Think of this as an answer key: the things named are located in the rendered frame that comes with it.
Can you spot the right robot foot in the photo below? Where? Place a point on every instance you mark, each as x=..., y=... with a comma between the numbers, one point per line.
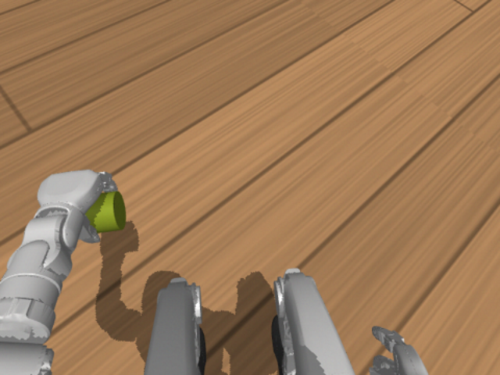
x=277, y=345

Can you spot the can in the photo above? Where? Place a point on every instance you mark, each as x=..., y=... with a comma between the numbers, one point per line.
x=108, y=212

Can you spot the left robot hand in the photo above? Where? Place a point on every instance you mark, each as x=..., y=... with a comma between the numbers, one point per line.
x=81, y=189

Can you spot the right robot hand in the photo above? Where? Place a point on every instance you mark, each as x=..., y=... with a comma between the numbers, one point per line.
x=406, y=359

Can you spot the left robot arm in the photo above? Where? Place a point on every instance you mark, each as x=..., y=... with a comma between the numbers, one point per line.
x=30, y=288

